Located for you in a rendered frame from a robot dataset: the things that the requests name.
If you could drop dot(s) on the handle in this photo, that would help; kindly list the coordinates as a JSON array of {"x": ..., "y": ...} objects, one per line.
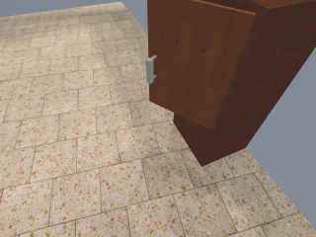
[{"x": 150, "y": 69}]

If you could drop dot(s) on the cupboard door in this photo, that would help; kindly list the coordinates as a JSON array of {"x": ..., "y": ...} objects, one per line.
[{"x": 197, "y": 46}]

